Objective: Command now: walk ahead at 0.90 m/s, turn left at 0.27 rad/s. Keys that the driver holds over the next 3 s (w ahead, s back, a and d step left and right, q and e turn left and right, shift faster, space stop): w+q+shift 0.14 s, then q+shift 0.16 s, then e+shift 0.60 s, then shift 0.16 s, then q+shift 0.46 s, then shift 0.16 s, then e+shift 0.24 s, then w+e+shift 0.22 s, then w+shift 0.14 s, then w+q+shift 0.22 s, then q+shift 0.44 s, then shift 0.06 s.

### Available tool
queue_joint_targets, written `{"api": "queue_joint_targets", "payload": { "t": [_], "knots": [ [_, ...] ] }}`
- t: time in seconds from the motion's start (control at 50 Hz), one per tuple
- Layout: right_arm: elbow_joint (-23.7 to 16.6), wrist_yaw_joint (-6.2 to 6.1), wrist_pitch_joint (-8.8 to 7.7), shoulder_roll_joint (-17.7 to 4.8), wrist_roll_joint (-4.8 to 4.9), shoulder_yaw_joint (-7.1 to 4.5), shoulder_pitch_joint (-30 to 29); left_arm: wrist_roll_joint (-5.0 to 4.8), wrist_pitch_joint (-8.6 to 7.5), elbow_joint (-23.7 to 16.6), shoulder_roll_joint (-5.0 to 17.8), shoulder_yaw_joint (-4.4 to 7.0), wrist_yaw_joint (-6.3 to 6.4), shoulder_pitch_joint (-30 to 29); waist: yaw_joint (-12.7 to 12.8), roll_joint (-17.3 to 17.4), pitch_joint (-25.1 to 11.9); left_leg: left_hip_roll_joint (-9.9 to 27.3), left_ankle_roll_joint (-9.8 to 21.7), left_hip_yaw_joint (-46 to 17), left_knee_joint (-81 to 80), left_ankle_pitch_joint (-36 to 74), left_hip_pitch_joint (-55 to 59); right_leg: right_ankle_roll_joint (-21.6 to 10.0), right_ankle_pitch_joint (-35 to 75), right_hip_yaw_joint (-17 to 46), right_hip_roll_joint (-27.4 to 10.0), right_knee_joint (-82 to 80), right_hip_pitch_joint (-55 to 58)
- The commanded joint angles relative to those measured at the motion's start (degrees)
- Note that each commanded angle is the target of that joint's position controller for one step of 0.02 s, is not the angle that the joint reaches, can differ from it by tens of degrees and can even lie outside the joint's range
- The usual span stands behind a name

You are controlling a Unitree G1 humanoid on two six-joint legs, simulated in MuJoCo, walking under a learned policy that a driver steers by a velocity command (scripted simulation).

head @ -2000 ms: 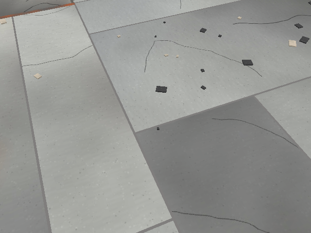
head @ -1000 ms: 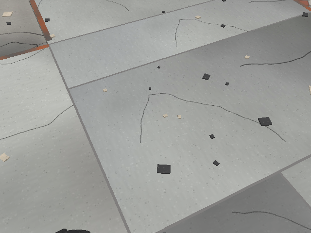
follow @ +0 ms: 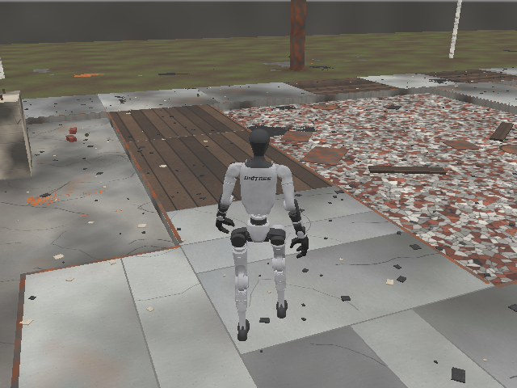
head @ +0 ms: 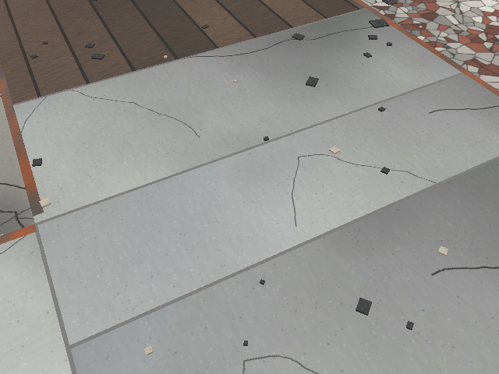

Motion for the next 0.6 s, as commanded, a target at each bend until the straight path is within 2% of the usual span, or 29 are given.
{"api": "queue_joint_targets", "payload": {
  "t": [0.02,0.04,0.06,0.08,0.1,0.12,0.14,0.16,0.18,0.2,0.22,0.24,0.26,0.28,0.3,0.32,0.34,0.36,0.38,0.4,0.44,0.46,0.48,0.5,0.52,0.54,0.56,0.58,0.6],
  "knots": [
    [-3.62,-0.38,-0.71,-9.74,-0.25,-2.04,-2.04,-0.32,-1.61,-7.05,4.86,1.14,-0.06,-7.61,1.69,4.42,7.96,15.77,8.90,-13.69,-5.37,-13.15,-6.64,-0.34,-3.42,-0.29,1.61,-6.02,4.52],
    [-3.87,-0.45,-0.60,-10.27,-0.32,-2.21,-2.65,-0.39,-1.99,-7.18,5.25,1.32,0.06,-5.92,2.77,4.51,7.82,15.89,9.19,-14.40,-3.89,-12.83,-7.93,-0.70,-5.62,-0.65,2.31,-7.73,8.72],
    [-4.20,-0.45,-0.50,-10.43,-0.30,-2.28,-3.65,-0.35,-2.50,-6.25,5.71,1.65,0.48,-1.37,5.30,3.62,6.86,14.94,8.83,-13.96,-0.28,-9.90,-10.30,-1.07,-6.22,-1.02,2.89,-10.39,16.05],
    [-4.57,-0.36,-0.72,-9.14,-0.38,-1.91,-4.77,0.19,-3.32,-3.46,7.74,2.57,1.38,8.24,9.76,0.89,2.70,11.45,7.65,-11.08,10.31,-1.86,-15.79,-1.76,-7.38,0.21,2.72,-11.38,29.90],
    [-6.15,-0.17,-1.12,-5.54,-0.37,-0.84,-6.56,1.61,-4.08,-1.24,13.04,4.08,2.56,21.11,15.98,-7.45,-5.60,5.21,5.92,-5.20,30.80,-1.65,-24.25,-3.25,-21.32,11.55,-7.54,-14.85,44.63],
    [-9.59,-0.11,-1.90,0.55,1.80,0.61,-5.73,3.09,-3.66,-0.54,19.84,5.70,3.14,25.29,14.85,-21.34,-8.44,-0.93,4.02,0.73,48.54,-17.29,-43.51,-6.32,-42.81,34.79,-20.31,-23.72,55.32],
    [-8.72,-0.60,-1.05,-2.90,0.92,0.30,-5.76,2.84,-3.44,-1.94,15.67,5.16,3.26,19.87,11.92,-12.90,-4.95,2.64,5.03,-2.07,58.05,-12.93,-47.84,-8.00,-46.30,40.33,-21.25,-24.89,48.28],
    [-7.86,-0.27,-0.38,-5.21,0.08,-0.36,-7.35,2.40,-3.71,-3.05,10.26,3.73,2.95,16.05,10.29,-4.47,-0.60,5.48,4.77,-2.89,59.81,-8.43,-46.69,-7.17,-36.48,30.77,-18.57,-24.03,42.66],
    [-7.42,0.20,0.28,-5.00,-0.01,-0.51,-7.78,2.00,-3.82,-3.18,7.08,2.85,2.64,13.45,8.58,-1.40,2.11,7.35,3.47,-2.27,58.87,-5.22,-43.76,-5.83,-20.80,20.70,-15.42,-23.94,37.78],
    [-7.28,0.54,1.25,-4.28,-0.65,-0.57,-8.36,1.53,-3.85,-3.20,5.16,2.14,2.73,12.18,7.38,-2.01,4.05,8.36,2.16,-1.35,57.97,-3.80,-41.96,-4.26,-4.88,12.46,-12.99,-22.91,34.73],
    [-7.48,0.83,2.39,-3.47,-1.29,-0.59,-8.15,0.95,-3.98,-2.64,4.27,1.73,2.90,11.98,5.92,-4.23,5.20,8.61,0.88,0.13,58.51,-3.67,-41.09,-2.97,13.35,5.77,-11.26,-20.57,32.96],
    [-8.04,1.03,3.29,-2.62,-1.50,-0.51,-8.39,0.36,-4.15,-2.08,3.97,1.62,2.84,12.81,5.15,-5.96,4.87,8.14,0.09,1.63,59.52,-3.31,-40.34,-2.19,27.09,1.18,-10.44,-18.44,32.01],
    [-9.70,0.58,2.89,-3.02,4.75,-1.30,-8.47,-1.95,-4.36,-3.33,5.08,2.72,3.67,7.71,4.78,-11.61,4.29,9.48,-0.33,-1.55,58.93,-0.74,-42.83,-2.27,31.01,-1.23,-8.77,-17.95,34.12],
    [-11.18,0.65,2.79,-3.02,5.11,-0.90,-10.91,-2.07,-4.32,-3.75,5.51,2.81,4.29,6.63,4.66,-9.90,4.39,9.36,-0.76,-0.04,56.62,1.65,-43.47,-3.05,31.18,-3.12,-8.84,-19.25,33.16],
    [-13.09,0.80,2.70,-2.55,3.99,-0.69,-13.93,-1.69,-4.07,-4.02,6.39,3.05,4.91,5.28,4.45,-7.17,5.97,8.90,-1.17,2.02,51.44,3.80,-42.22,-3.64,30.72,-5.40,-8.35,-20.86,30.13],
    [-14.58,1.00,2.43,-0.95,2.46,-0.01,-17.01,-1.38,-3.91,-3.54,6.74,3.09,5.32,5.86,5.08,-4.43,7.28,7.70,-1.59,3.41,44.02,5.90,-38.70,-4.45,31.36,-6.91,-7.15,-21.60,26.31],
    [-15.54,1.31,2.02,1.00,1.65,0.73,-18.70,-1.33,-3.74,-2.94,7.34,3.13,5.64,6.24,5.05,-3.23,8.07,6.23,-1.71,4.85,35.44,8.49,-33.02,-4.67,31.77,-9.15,-5.15,-21.47,22.21],
    [-15.90,1.75,1.59,2.26,1.11,1.32,-19.76,-1.68,-3.82,-1.97,7.88,3.23,5.81,8.49,5.93,-3.06,7.38,4.22,-1.73,6.50,29.95,11.62,-28.21,-5.26,34.17,-9.56,-4.63,-20.48,20.95],
    [-16.10,2.22,1.31,1.98,0.90,1.36,-19.65,-2.28,-4.02,-0.88,9.04,3.42,5.75,10.92,5.93,-3.52,5.70,2.48,-1.41,7.21,27.13,13.36,-24.25,-6.21,37.55,-8.71,-5.49,-19.63,21.89],
    [-16.11,2.53,1.10,0.85,0.66,1.17,-18.75,-3.05,-4.20,0.06,10.47,3.72,5.50,11.80,4.89,-4.75,4.48,1.74,-0.33,6.32,25.14,13.74,-21.30,-7.10,41.53,-7.23,-6.63,-18.66,23.58],
    [-15.31,2.35,0.63,-3.74,-0.32,-0.04,-15.72,-4.32,-3.96,0.56,12.39,4.21,4.93,10.13,1.46,-6.09,2.41,0.61,2.33,5.35,21.08,12.50,-18.30,-7.52,47.65,-3.77,-7.36,-13.25,29.32],
    [-13.82,1.89,0.31,-5.99,-0.79,-0.89,-11.74,-4.36,-3.54,0.72,12.22,4.06,4.58,9.06,-1.30,-5.47,-0.06,0.47,3.98,4.80,16.89,16.28,-13.87,-6.58,47.38,-2.77,-6.26,-7.00,31.69],
    [-12.73,1.04,0.04,-8.54,-1.68,-1.65,-8.33,-4.34,-3.32,0.95,11.42,3.72,4.19,9.10,-3.76,-4.20,-2.73,2.83,6.06,3.46,11.74,30.56,-5.09,-4.66,41.89,-2.99,-3.67,2.10,29.11],
    [-12.09,-0.35,0.35,-14.10,-4.04,-2.47,-3.62,-2.29,-3.48,-1.06,7.58,2.29,3.60,10.72,-3.80,5.55,-11.74,16.38,11.33,-7.02,21.95,68.71,15.26,-1.72,9.62,-3.47,2.05,23.36,14.43],
    [-14.17,-1.07,0.91,-12.65,-4.23,-1.19,-5.97,-2.67,-3.02,0.07,2.77,0.59,2.51,20.92,1.27,15.62,-26.26,34.13,23.65,-24.78,23.96,85.06,30.79,1.19,-38.45,5.05,9.35,44.55,1.02],
    [-16.75,-1.41,2.40,-10.61,-2.50,-1.11,-8.08,-4.21,-2.46,0.20,11.72,3.26,2.22,17.94,-1.25,7.95,-27.51,31.22,21.34,-19.63,20.96,72.24,23.20,0.94,-37.83,10.80,6.03,47.13,0.63],
    [-17.43,-1.62,3.06,-8.97,-0.99,-0.72,-13.52,-5.19,-1.31,-2.08,12.24,3.98,2.46,12.37,0.71,5.45,-17.76,28.00,17.74,-14.10,17.49,54.26,15.27,1.32,-33.82,8.22,3.47,44.37,-4.34],
    [-16.35,-1.75,3.13,-6.63,0.34,-0.16,-16.42,-4.59,0.18,-1.84,9.29,3.66,3.27,11.29,3.03,1.25,-9.59,24.15,14.62,-9.71,13.71,40.86,6.07,2.54,-30.77,5.71,1.40,39.69,-5.58],
    [-15.98,-1.82,3.17,-4.71,0.58,0.26,-18.86,-3.80,1.88,-1.25,8.40,3.98,4.04,12.51,5.16,2.64,-5.12,22.20,12.70,-6.50,10.38,30.05,-2.28,3.51,-28.17,4.49,-0.20,37.26,-3.26]
  ]
}}
Next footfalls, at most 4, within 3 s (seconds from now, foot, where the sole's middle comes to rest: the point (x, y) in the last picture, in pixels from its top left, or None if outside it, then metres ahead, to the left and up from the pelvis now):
0.10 right None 0.18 -0.15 -0.79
0.48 left None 0.47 0.09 -0.79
0.90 right None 0.46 -0.17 -0.79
1.54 left None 0.45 0.06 -0.79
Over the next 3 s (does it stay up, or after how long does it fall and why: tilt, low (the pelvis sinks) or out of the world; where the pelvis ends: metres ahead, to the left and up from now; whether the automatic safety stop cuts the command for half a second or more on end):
stays up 0.99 -0.22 -0.02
